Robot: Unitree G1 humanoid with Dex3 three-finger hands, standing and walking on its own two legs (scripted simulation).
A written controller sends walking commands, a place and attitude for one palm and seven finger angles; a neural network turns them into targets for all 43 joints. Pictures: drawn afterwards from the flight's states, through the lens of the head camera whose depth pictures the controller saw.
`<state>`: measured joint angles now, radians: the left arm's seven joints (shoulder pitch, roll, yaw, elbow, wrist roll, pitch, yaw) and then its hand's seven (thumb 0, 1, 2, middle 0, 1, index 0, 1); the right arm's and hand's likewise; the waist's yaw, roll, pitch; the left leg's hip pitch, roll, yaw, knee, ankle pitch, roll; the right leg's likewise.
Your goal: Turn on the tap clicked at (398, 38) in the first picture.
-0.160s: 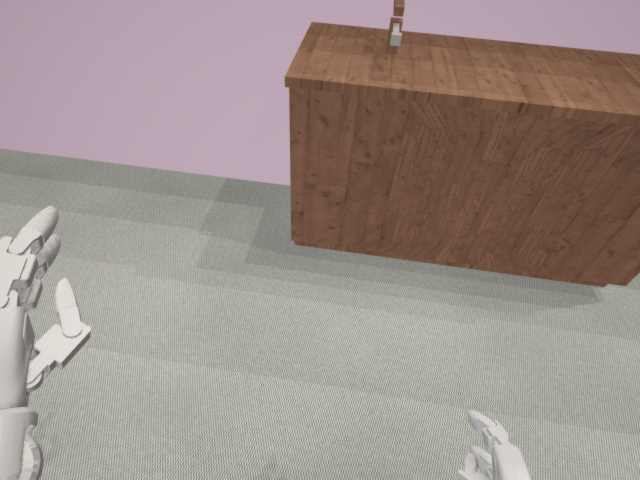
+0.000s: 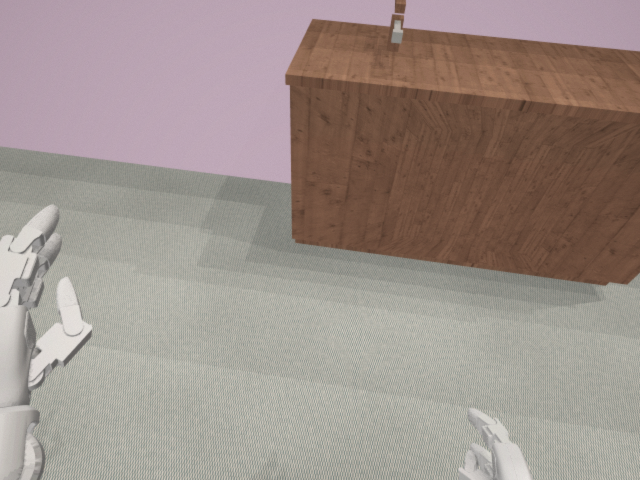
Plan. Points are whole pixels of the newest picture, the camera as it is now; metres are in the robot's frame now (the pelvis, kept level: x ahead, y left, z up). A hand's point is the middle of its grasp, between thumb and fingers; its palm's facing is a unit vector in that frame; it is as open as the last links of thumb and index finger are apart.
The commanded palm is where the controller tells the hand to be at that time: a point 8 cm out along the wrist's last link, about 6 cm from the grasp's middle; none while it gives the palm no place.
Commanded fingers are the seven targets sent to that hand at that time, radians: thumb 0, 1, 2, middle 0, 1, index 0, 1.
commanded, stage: stand and wait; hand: left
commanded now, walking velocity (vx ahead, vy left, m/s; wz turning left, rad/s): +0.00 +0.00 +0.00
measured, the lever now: (397, 36) +1.21 -0.13 +0.09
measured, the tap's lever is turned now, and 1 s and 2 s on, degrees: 0 0 0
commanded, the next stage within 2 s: look at it before walking up in 0.10 s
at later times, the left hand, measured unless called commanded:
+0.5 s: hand (100, 322) +0.22 +0.23 +0.16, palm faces +0.39 -0.84 -0.37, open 7.4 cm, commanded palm +0.18 +0.27 +0.18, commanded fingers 0.00 0.90 0.90 -0.20 -0.30 -0.20 -0.30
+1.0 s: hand (195, 220) +0.36 +0.18 +0.16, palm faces +0.32 -0.86 -0.39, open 7.4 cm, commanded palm +0.31 +0.22 +0.18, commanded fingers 0.00 0.90 0.90 -0.20 -0.30 -0.20 -0.30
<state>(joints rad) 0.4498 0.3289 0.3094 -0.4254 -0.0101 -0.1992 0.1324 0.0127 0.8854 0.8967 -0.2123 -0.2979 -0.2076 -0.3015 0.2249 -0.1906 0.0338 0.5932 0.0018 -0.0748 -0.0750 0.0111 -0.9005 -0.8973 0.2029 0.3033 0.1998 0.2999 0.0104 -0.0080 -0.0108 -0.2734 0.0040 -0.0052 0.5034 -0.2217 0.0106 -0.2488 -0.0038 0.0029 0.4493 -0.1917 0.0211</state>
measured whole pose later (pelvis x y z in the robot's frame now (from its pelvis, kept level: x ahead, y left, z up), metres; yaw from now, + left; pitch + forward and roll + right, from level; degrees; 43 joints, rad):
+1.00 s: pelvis +0.11 -0.04 -0.01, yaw -8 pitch +0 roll +2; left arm 0.47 0.37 0.37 -0.46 -0.02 -0.23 0.16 0.01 0.88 0.90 -0.21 -0.30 -0.21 -0.30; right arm 0.23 -0.20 0.01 0.60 -0.01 -0.05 -0.08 0.01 -0.90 -0.90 0.20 0.30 0.20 0.30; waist 0.00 -0.05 0.00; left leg -0.28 0.07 0.18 0.61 -0.31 0.00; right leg -0.35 0.00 0.00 1.00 -0.50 -0.01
